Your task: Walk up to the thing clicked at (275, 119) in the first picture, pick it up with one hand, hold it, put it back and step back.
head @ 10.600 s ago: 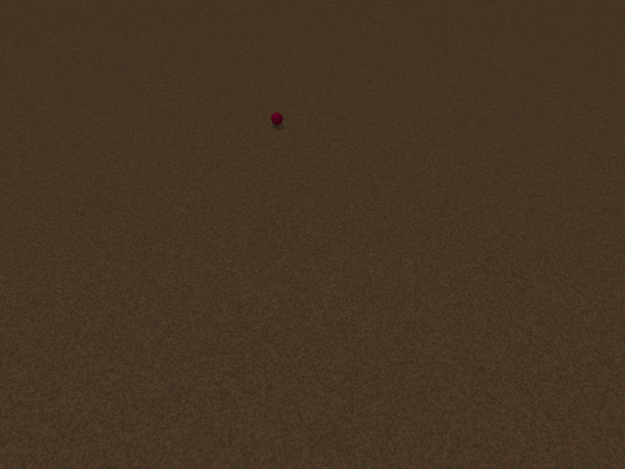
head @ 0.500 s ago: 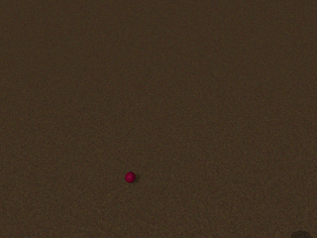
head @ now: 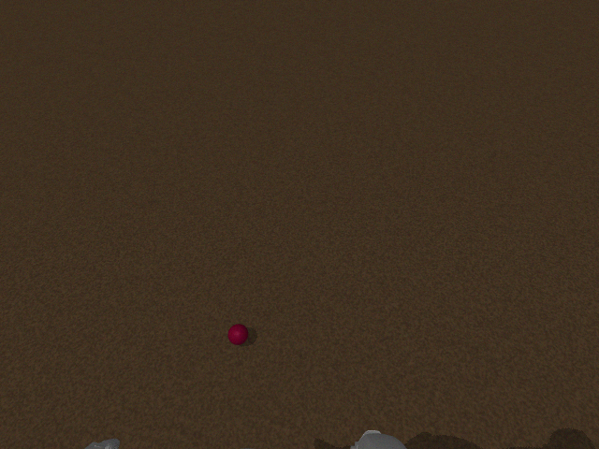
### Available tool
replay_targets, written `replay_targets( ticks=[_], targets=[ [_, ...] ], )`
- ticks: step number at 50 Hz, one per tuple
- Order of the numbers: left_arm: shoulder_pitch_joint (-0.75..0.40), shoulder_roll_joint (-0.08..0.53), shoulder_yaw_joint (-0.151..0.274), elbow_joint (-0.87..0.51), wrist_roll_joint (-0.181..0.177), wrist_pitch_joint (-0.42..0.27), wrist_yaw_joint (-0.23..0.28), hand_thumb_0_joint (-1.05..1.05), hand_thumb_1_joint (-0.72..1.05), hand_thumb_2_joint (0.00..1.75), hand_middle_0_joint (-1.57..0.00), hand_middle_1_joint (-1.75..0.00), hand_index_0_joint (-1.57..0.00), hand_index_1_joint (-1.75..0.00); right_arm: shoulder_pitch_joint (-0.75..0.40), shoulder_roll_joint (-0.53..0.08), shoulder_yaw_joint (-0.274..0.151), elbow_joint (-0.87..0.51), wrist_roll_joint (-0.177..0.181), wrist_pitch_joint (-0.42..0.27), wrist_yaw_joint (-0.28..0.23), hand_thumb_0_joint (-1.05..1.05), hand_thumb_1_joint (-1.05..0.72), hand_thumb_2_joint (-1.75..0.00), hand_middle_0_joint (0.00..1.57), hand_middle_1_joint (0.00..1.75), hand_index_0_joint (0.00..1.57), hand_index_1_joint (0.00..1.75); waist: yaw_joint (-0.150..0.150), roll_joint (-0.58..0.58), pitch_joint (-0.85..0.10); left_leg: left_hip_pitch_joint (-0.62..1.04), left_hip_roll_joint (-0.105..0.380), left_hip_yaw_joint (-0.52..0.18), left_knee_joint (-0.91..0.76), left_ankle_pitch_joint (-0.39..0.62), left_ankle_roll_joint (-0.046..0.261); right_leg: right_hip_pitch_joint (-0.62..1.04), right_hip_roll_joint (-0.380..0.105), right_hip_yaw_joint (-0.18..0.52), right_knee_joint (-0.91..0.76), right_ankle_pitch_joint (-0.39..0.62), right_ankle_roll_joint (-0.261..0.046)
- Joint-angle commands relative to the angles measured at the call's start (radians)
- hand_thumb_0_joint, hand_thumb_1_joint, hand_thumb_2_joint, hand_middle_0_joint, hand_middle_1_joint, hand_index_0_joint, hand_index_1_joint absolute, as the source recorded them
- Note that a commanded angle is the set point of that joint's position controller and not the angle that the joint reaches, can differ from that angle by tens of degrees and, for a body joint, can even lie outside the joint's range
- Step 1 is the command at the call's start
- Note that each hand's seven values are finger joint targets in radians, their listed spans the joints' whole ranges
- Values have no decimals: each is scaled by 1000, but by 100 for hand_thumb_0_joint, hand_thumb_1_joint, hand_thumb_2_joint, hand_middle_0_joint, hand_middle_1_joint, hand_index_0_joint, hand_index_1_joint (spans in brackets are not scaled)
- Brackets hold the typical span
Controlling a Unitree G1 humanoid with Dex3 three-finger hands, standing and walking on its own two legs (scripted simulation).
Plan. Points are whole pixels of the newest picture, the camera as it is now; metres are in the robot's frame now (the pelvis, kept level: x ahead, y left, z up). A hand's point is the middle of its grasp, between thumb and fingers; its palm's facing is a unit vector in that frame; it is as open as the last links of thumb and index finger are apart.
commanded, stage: walk up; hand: left
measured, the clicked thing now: (238, 334) +0.56 +0.25 -0.72
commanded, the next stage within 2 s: none
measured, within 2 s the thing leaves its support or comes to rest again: neither
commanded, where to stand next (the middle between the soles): +0.16 +0.04 m, yaw -4 degrees
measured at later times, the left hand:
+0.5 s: hand out of the picture +0.09 +0.29 -0.14, palm faces -0.04 -0.93 -0.36, open 7.4 cm
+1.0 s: hand out of the picture +0.11 +0.29 -0.13, palm faces -0.07 -0.93 -0.37, open 7.4 cm
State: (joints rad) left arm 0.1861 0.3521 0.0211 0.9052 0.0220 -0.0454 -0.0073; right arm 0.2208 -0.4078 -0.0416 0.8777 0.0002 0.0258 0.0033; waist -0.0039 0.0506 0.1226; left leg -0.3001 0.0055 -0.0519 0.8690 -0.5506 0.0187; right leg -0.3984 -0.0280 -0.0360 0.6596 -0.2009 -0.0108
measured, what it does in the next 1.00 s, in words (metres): steps on the spot: left foot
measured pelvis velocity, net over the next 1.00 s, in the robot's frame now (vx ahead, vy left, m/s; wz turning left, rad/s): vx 0.03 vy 0.03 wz -0.04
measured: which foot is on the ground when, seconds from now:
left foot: up 0.00-0.16, down 0.18-1.00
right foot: down 0.00-1.00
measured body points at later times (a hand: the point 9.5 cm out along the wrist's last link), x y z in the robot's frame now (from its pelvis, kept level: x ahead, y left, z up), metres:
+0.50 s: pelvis +0.01 +0.03 +0.01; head +0.05 +0.03 +0.46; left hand +0.09 +0.34 -0.12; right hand +0.07 -0.28 -0.12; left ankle -0.01 +0.14 -0.72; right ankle +0.05 -0.10 -0.72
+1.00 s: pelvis +0.03 +0.03 +0.02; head +0.04 +0.02 +0.47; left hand +0.12 +0.34 -0.10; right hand +0.11 -0.29 -0.11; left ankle -0.01 +0.14 -0.71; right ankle +0.05 -0.10 -0.71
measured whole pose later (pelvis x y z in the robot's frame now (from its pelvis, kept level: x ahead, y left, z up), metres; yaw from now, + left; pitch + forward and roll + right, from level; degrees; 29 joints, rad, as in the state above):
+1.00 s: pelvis +0.03 +0.03 +0.02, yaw -2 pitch -2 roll +0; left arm 0.14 0.37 0.01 1.09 0.02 -0.03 -0.02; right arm 0.13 -0.38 -0.05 1.06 -0.03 0.00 0.04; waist 0.01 0.01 0.04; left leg -0.10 0.00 0.07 0.47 -0.37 0.03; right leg -0.24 -0.01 0.04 0.54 -0.32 0.00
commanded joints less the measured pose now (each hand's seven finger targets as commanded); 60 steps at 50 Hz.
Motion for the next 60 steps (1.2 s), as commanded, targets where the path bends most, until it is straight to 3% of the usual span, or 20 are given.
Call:
replay_targets(
  ticks=[1,8,9,11,12,16,18,20,22,26,44,46,48,52,54,55,56,57,58,60],
  targets=[
    [-35,318,87,-54,8,-18,30,0,90,90,-20,-30,-20,-30,97,-185,-50,12,0,-8,1,0,-90,-90,20,30,20,30,2,-225,-118,-78,30,-22,41,12,18,65,-248,375,-375,-428,-143],
    [-93,287,81,-48,-1,15,25,0,90,90,-20,-30,-20,-30,148,-173,-58,75,-31,-22,13,0,-90,-90,20,30,20,30,-25,-198,-151,107,-21,97,-297,173,19,-49,-179,200,-230,-342,-101],
    [-84,255,69,-45,-8,20,24,0,90,90,-20,-30,-20,-30,144,-189,-62,80,-39,-27,10,0,-90,-90,20,30,20,30,-24,-128,-141,115,13,30,-379,142,32,-84,-143,166,-162,-363,-71],
    [-86,216,58,-35,-21,26,26,0,90,90,-20,-30,-20,-30,-2,-295,-77,26,-45,-37,5,0,-90,-90,20,30,20,30,-14,131,-50,-79,311,-442,-656,-229,168,-129,41,33,159,-319,-4],
    [-85,262,77,-8,-15,24,30,0,90,90,-20,-30,-20,-30,-59,-297,-75,16,-39,-40,5,0,-90,-90,20,30,20,30,-2,79,-1,-224,347,-437,-653,-210,218,-18,5,94,250,-304,-11],
    [-31,206,57,38,-27,1,20,0,90,90,-20,-30,-20,-30,-94,-203,-43,33,-32,-59,-5,0,-90,-90,20,30,20,30,38,56,-88,8,161,-80,-391,486,102,72,16,17,-49,-92,-17],
    [-15,196,52,59,-26,-13,28,0,90,90,-20,-30,-20,-30,-67,-194,-39,55,-12,-53,-2,0,-90,-90,20,30,20,30,32,81,-155,76,152,-40,-285,624,71,199,6,42,-212,75,-27],
    [-4,265,57,63,-6,-30,39,0,90,90,-20,-30,-20,-30,-13,-155,-26,50,1,-53,-7,0,-90,-90,20,30,20,30,9,-26,-238,-11,86,-1,-185,551,23,345,-143,272,-184,379,-96],
    [-103,297,51,51,-22,-18,30,0,90,90,-20,-30,-20,-30,33,-156,-29,98,-13,-52,-16,0,-90,-90,20,30,20,30,-36,-88,-215,97,60,8,-314,291,18,185,-215,324,-162,267,-145],
    [-94,218,18,83,-28,-4,20,0,90,90,-20,-30,-20,-30,-98,-206,-38,98,-8,-65,-8,0,-90,-90,20,30,20,30,11,-37,-163,128,174,-87,-447,425,84,145,-36,92,-112,146,-25],
    [-155,219,11,159,-14,-7,21,0,90,90,-20,-30,-20,-30,-205,-165,-23,162,-10,-54,1,0,-90,-90,20,30,20,30,5,-52,-145,168,122,25,-563,354,25,250,-75,147,-268,221,-11],
    [-63,283,43,140,3,-14,11,0,90,90,-20,-30,-20,-30,-139,-226,-61,115,-32,-49,26,0,-90,-90,20,30,20,30,5,-4,-153,153,100,3,-518,-94,82,189,-47,145,-209,-302,-52],
    [-86,268,47,121,9,-14,4,0,90,90,-20,-30,-20,-30,-112,-220,-67,112,-34,-44,34,0,-90,-90,20,30,20,30,-12,11,-78,164,135,-64,-576,-198,107,51,-22,123,-180,-364,-46],
    [-110,217,39,65,13,-33,3,0,90,90,-20,-30,-20,-30,-86,-237,-85,80,-36,-51,31,0,-90,-90,20,30,20,30,-29,27,18,299,236,-120,-551,185,178,-102,16,-2,-116,-181,-11],
    [25,222,50,92,6,-53,12,0,90,90,-20,-30,-20,-30,-119,-219,-79,46,-30,-43,36,0,-90,-90,20,30,20,30,34,6,-56,198,165,6,-356,421,129,158,31,0,-289,-79,-36],
    [144,296,76,123,8,-61,22,0,90,90,-20,-30,-20,-30,-152,-180,-67,10,-19,-44,40,0,-90,-90,20,30,20,30,89,-145,-93,-18,64,91,-116,462,65,399,-67,209,-316,62,-77],
    [261,398,107,136,8,-66,33,0,90,90,-20,-30,-20,-30,-156,-141,-56,-32,-24,-47,41,0,-90,-90,20,30,20,30,120,-330,-111,-296,-51,112,105,83,16,607,-272,541,-350,289,-166],
    [267,415,109,114,4,-64,38,0,90,90,-20,-30,-20,-30,-167,-166,-59,-47,-35,-40,28,0,-90,-90,20,30,20,30,114,-230,-70,-378,-4,11,136,-67,9,583,-400,670,-321,434,-271],
    [242,385,106,86,-7,-61,42,0,90,90,-20,-30,-20,-30,-152,-181,-66,-42,-38,-42,23,0,-90,-90,20,30,20,30,100,-148,-55,-397,33,-29,169,-47,2,579,-409,624,-291,549,-308],
    [174,333,98,39,-16,-55,50,0,90,90,-20,-30,-20,-30,-104,-182,-72,-33,-24,-39,30,0,-90,-90,20,30,20,30,61,-131,-95,-361,49,-54,211,28,9,583,-304,394,-246,636,-251]
  ],
)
